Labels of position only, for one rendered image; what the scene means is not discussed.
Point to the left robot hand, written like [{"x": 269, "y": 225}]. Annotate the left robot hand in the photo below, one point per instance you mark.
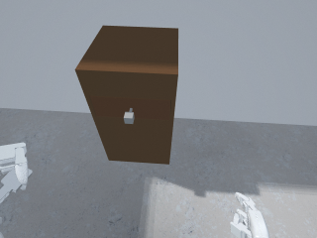
[{"x": 14, "y": 165}]

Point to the handle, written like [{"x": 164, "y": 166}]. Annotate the handle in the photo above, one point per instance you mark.
[{"x": 129, "y": 117}]

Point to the drawer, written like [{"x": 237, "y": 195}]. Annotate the drawer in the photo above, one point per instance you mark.
[{"x": 143, "y": 108}]

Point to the cabinet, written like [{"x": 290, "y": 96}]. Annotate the cabinet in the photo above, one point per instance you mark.
[{"x": 132, "y": 62}]

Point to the right robot hand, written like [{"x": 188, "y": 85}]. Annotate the right robot hand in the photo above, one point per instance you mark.
[{"x": 253, "y": 224}]

